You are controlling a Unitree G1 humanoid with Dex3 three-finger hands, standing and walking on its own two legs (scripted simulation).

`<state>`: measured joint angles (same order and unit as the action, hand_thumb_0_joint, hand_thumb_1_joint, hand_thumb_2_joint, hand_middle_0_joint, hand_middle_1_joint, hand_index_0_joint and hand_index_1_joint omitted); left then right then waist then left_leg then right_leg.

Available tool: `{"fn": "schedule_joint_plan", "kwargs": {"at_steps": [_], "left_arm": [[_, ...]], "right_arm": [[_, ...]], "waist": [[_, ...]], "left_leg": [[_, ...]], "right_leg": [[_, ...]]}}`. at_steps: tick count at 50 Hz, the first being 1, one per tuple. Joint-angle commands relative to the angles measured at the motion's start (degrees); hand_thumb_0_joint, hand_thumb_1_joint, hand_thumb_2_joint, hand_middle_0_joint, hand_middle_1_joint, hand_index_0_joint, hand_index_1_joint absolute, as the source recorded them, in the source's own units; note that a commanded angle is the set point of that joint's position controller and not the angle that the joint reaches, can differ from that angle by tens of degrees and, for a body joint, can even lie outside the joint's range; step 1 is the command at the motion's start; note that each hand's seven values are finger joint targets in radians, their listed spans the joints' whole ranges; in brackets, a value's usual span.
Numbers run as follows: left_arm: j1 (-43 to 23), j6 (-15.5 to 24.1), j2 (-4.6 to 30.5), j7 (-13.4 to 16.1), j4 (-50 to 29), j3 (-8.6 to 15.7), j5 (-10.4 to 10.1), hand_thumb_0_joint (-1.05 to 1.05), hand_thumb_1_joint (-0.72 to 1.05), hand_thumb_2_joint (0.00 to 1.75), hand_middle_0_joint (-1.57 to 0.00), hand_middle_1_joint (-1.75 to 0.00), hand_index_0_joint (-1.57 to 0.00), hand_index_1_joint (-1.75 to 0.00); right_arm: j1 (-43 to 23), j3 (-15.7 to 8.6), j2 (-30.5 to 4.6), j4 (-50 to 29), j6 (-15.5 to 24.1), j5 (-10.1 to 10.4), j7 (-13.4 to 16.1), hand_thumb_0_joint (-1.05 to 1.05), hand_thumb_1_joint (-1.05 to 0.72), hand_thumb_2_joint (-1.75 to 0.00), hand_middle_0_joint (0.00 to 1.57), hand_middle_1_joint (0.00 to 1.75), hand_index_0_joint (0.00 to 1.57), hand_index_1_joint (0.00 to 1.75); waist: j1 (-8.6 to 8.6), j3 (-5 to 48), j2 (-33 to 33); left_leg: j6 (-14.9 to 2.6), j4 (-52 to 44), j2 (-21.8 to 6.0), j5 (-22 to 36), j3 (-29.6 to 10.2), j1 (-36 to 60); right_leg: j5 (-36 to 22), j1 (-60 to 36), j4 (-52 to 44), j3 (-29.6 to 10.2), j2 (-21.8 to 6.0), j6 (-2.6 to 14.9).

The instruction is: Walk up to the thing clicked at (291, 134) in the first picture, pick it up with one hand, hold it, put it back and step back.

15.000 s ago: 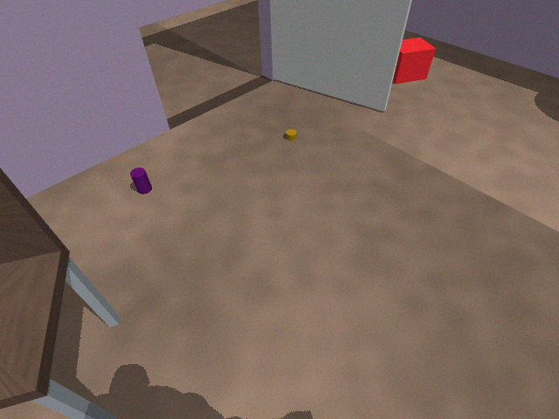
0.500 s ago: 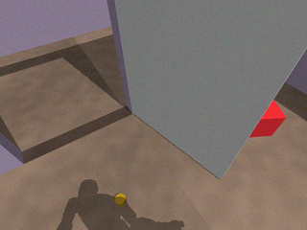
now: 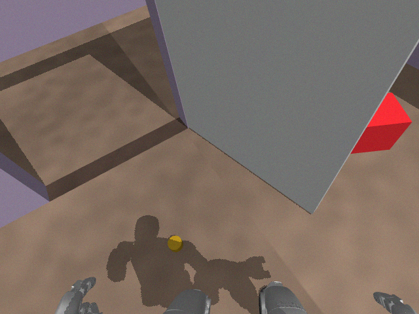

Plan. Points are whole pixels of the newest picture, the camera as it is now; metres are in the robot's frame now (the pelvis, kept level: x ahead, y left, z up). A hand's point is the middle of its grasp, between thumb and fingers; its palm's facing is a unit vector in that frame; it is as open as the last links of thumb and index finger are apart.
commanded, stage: walk up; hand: left
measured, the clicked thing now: (175, 243) +0.46 +0.26 -0.73
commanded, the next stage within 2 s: none
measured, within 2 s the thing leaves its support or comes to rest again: neither
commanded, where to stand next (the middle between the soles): +0.09 +0.01 m, yaw -2 degrees
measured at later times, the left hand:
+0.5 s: hand out of the picture +0.06 +0.26 -0.12, palm faces -0.04 -0.92 -0.39, open 7.4 cm
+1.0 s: hand out of the picture +0.11 +0.26 -0.15, palm faces -0.08 -0.92 -0.39, open 7.4 cm
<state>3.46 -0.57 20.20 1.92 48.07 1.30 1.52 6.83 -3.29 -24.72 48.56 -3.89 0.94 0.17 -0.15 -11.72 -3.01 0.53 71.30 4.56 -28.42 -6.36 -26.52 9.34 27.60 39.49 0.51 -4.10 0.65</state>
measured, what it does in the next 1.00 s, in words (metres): steps on the spot: left foot, then right foot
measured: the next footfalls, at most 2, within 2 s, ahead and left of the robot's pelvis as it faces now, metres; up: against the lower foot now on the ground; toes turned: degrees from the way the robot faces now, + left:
left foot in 0.10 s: +0.00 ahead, +0.13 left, +0.00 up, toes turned +1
right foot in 0.40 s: +0.06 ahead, -0.11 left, +0.00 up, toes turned -2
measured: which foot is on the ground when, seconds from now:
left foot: up 0.00-0.08, down 0.10-0.44, up 0.46-0.74, down 0.76-1.00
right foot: down 0.00-0.14, up 0.16-0.38, down 0.40-0.78, up 0.80-1.00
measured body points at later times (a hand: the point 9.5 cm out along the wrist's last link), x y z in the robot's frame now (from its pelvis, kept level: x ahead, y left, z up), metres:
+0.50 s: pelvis +0.02 -0.01 +0.02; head +0.04 -0.02 +0.47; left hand +0.06 +0.31 -0.09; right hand +0.04 -0.34 -0.10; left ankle -0.02 +0.13 -0.67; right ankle +0.02 -0.11 -0.71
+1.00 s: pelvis +0.00 +0.00 -0.01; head +0.07 -0.01 +0.43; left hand +0.12 +0.31 -0.13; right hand +0.15 -0.30 -0.12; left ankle +0.16 +0.12 -0.71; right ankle -0.05 -0.12 -0.69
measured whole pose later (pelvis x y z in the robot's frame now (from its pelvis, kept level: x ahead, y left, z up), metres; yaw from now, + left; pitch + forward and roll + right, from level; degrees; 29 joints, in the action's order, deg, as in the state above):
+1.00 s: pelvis +0.00 +0.00 -0.01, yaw -4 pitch -2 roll +1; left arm 8.5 -2.0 22.4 0.6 48.6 2.1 -1.1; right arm 1.1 -1.4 -20.6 45.5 -2.3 -1.6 0.2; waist -0.8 -11.8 0.2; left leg -1.0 37.8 -2.6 -5.8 2.7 -30.2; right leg 31.5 19.5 54.7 -1.9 0.3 0.5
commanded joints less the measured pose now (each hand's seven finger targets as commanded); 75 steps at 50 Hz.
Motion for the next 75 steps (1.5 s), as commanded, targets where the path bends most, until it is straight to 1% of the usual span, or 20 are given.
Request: {"fn": "schedule_joint_plan", "kwargs": {"at_steps": [1,4,7,10,17,20,22,23,33,36,39,50,51,53,57,62,69,71,72,75], "left_arm": [[2.15,0.04,17.58,0.09,-3.07,6.03,2.19,0.00,0.90,0.90,-0.20,-0.30,-0.20,-0.30],[3.89,-1.31,17.99,-0.68,-1.49,5.94,0.40,0.00,0.90,0.90,-0.20,-0.30,-0.20,-0.30],[-5.15,-0.12,17.32,0.30,-1.37,5.99,-0.26,0.00,0.90,0.90,-0.20,-0.30,-0.20,-0.30],[5.46,0.86,12.93,-1.50,3.81,4.62,-1.64,0.00,0.90,0.90,-0.20,-0.30,-0.20,-0.30],[3.20,3.57,15.01,-4.01,0.88,4.80,0.20,0.00,0.90,0.90,-0.20,-0.30,-0.20,-0.30],[15.27,4.95,13.73,-3.14,4.49,5.13,0.15,0.00,0.90,0.90,-0.20,-0.30,-0.20,-0.30],[23.56,5.50,22.76,-2.56,5.32,7.22,-0.15,0.00,0.90,0.90,-0.20,-0.30,-0.20,-0.30],[21.37,5.59,22.72,-2.68,3.28,7.02,-0.40,0.00,0.90,0.90,-0.20,-0.30,-0.20,-0.30],[9.97,2.34,14.78,-0.91,-2.02,3.53,-1.64,0.00,0.90,0.90,-0.20,-0.30,-0.20,-0.30],[8.18,-0.16,14.73,-0.46,-3.49,3.11,-3.05,0.00,0.90,0.90,-0.20,-0.30,-0.20,-0.30],[13.72,-1.32,12.48,0.35,-3.09,2.94,-4.57,0.00,0.90,0.90,-0.20,-0.30,-0.20,-0.30],[22.14,0.03,13.22,-0.95,4.36,5.61,-1.21,0.00,0.90,0.90,-0.20,-0.30,-0.20,-0.30],[21.94,0.81,15.02,-0.78,4.33,6.38,-0.13,0.00,0.90,0.90,-0.20,-0.30,-0.20,-0.30],[12.73,1.20,27.08,0.34,-1.32,9.00,1.61,0.00,0.90,0.90,-0.20,-0.30,-0.20,-0.30],[4.61,3.96,16.90,0.39,-1.74,6.93,1.39,0.00,0.90,0.90,-0.20,-0.30,-0.20,-0.30],[18.65,4.39,19.11,-2.06,-1.03,8.22,1.12,0.00,0.90,0.90,-0.20,-0.30,-0.20,-0.30],[14.64,3.30,15.59,-3.38,-4.00,4.87,-0.52,0.00,0.90,0.90,-0.20,-0.30,-0.20,-0.30],[14.41,3.32,10.71,-3.06,-6.65,3.30,-1.19,0.00,0.90,0.90,-0.20,-0.30,-0.20,-0.30],[10.95,2.99,17.34,-2.16,-5.51,4.54,-0.65,0.00,0.90,0.90,-0.20,-0.30,-0.20,-0.30],[17.54,2.94,17.18,-3.11,-1.76,4.52,-1.28,0.00,0.90,0.90,-0.20,-0.30,-0.20,-0.30]], "right_arm": [[10.16,-2.44,-9.63,1.76,1.74,-1.02,-0.34,0.00,-0.90,-0.90,0.20,0.30,0.20,0.30],[14.30,-2.60,-9.43,5.55,2.36,-2.19,-0.48,0.00,-0.90,-0.90,0.20,0.30,0.20,0.30],[3.94,-4.00,-19.14,1.65,3.16,-3.14,-0.80,0.00,-0.90,-0.90,0.20,0.30,0.20,0.30],[-1.54,-1.84,-12.37,1.67,6.16,-3.55,0.34,0.00,-0.90,-0.90,0.20,0.30,0.20,0.30],[11.19,-4.64,-15.29,2.35,6.40,-3.42,-1.50,0.00,-0.90,-0.90,0.20,0.30,0.20,0.30],[8.08,-3.33,-12.03,0.07,5.95,-2.28,-1.81,0.00,-0.90,-0.90,0.20,0.30,0.20,0.30],[4.18,-1.89,-8.32,-4.21,6.53,-1.14,-1.44,0.00,-0.90,-0.90,0.20,0.30,0.20,0.30],[3.53,-2.31,-9.57,-3.94,6.38,-2.03,-0.73,0.00,-0.90,-0.90,0.20,0.30,0.20,0.30],[6.87,-0.88,-6.24,0.52,5.57,-0.39,0.49,0.00,-0.90,-0.90,0.20,0.30,0.20,0.30],[8.11,-1.72,-8.16,0.70,4.99,-0.72,1.27,0.00,-0.90,-0.90,0.20,0.30,0.20,0.30],[7.33,-3.57,-15.37,-2.10,4.48,-0.54,1.50,0.00,-0.90,-0.90,0.20,0.30,0.20,0.30],[-3.74,-3.85,-12.46,-6.05,0.98,-3.13,0.19,0.00,-0.90,-0.90,0.20,0.30,0.20,0.30],[-1.67,-3.24,-10.02,-5.73,0.43,-2.82,0.09,0.00,-0.90,-0.90,0.20,0.30,0.20,0.30],[-9.46,-2.99,-9.12,-7.82,0.93,-2.81,0.82,0.00,-0.90,-0.90,0.20,0.30,0.20,0.30],[2.79,-2.95,-7.72,-1.48,2.67,-0.70,-0.15,0.00,-0.90,-0.90,0.20,0.30,0.20,0.30],[-5.09,-3.45,-10.85,-4.02,5.46,-2.47,-2.95,0.00,-0.90,-0.90,0.20,0.30,0.20,0.30],[14.74,-4.33,-9.69,1.55,8.13,-1.82,-2.42,0.00,-0.90,-0.90,0.20,0.30,0.20,0.30],[21.75,-6.68,-19.16,0.54,8.80,-3.06,-1.10,0.00,-0.90,-0.90,0.20,0.30,0.20,0.30],[19.97,-6.78,-19.43,-0.16,8.63,-1.14,-1.30,0.00,-0.90,-0.90,0.20,0.30,0.20,0.30],[12.35,-4.12,-13.85,-3.07,9.28,-0.93,-0.70,0.00,-0.90,-0.90,0.20,0.30,0.20,0.30]], "waist": [[-2.10,19.62,20.51],[0.01,15.16,14.52],[4.05,-0.41,-6.77],[-1.99,5.19,-0.25],[4.35,6.01,-6.09],[-2.48,10.46,-2.85],[-5.72,10.83,15.21],[-4.92,7.02,8.45],[-0.15,7.62,13.75],[1.77,10.61,8.12],[1.32,20.03,-7.67],[-2.12,19.62,-6.43],[-2.00,16.24,-0.66],[-6.20,6.08,16.63],[1.98,9.55,9.01],[-7.77,5.00,14.62],[4.31,12.27,6.49],[7.01,14.65,-11.35],[6.77,9.39,-1.22],[0.92,3.81,0.25]], "left_leg": [[1.18,-22.61,-1.32,-8.10,9.65,4.52],[-1.52,-43.39,-1.47,2.06,10.20,16.66],[-16.16,-63.92,-27.65,-29.80,-33.02,-5.60],[-9.25,-54.62,-16.67,-3.74,-11.37,6.69],[-14.27,-52.27,-20.38,-3.08,-11.95,25.04],[-9.13,-36.30,-14.32,24.37,-0.33,16.79],[-3.56,-14.52,-1.91,-1.39,7.16,-12.42],[-3.68,-10.45,-5.43,-4.21,0.23,-13.94],[-1.08,-30.52,-3.36,17.48,9.77,7.73],[-2.43,-41.73,-2.86,36.39,9.37,16.19],[-16.98,-45.64,-26.00,69.70,-13.72,20.74],[-9.71,-42.79,-16.39,-0.17,-4.94,4.80],[-6.45,-36.31,-12.73,-5.89,-2.23,-4.57],[-0.14,-11.45,-2.60,-4.38,-4.68,-11.76],[0.04,-8.76,-1.04,8.25,-2.73,-4.11],[0.03,-24.36,-3.68,2.95,3.37,-15.83],[-2.63,-48.45,-1.52,14.08,9.58,27.85],[-12.01,-57.56,-25.75,-1.97,-31.71,39.29],[-16.84,-58.39,-29.35,-4.87,-33.00,27.56],[-12.04,-57.40,-20.49,1.70,-14.55,21.37]], "right_leg": [[27.09,-14.70,-16.26,-11.15,-8.06,9.63],[29.31,-4.33,-12.62,-12.35,-8.72,6.06],[23.86,7.74,15.99,-8.05,2.83,-0.74],[10.59,2.18,16.46,-9.04,4.94,0.28],[20.40,2.84,-4.10,-0.37,3.34,1.01],[7.24,-21.53,-21.10,2.12,5.33,2.93],[8.69,-37.93,-24.49,-34.01,-14.68,12.54],[6.40,-32.14,-24.51,-36.02,-20.08,16.37],[-41.21,-14.26,-9.58,-3.68,-5.80,8.31],[-23.88,-10.01,1.72,-2.36,-1.56,3.93],[25.34,-8.17,23.37,-2.96,8.70,0.13],[17.14,-18.82,-7.34,0.97,5.07,0.82],[19.88,-21.96,-10.48,-4.58,4.15,2.02],[31.47,0.49,-26.88,-42.85,-23.93,15.93],[4.85,-9.99,-16.80,-13.90,-8.78,8.61],[32.64,-29.66,-22.56,-22.39,-12.33,12.13],[-4.93,-10.07,-1.20,-3.88,-5.22,6.57],[21.14,15.75,22.62,-0.97,6.53,1.62],[22.87,13.36,25.54,-8.58,1.50,2.57],[12.78,10.11,21.48,-8.86,-1.23,2.17]]}}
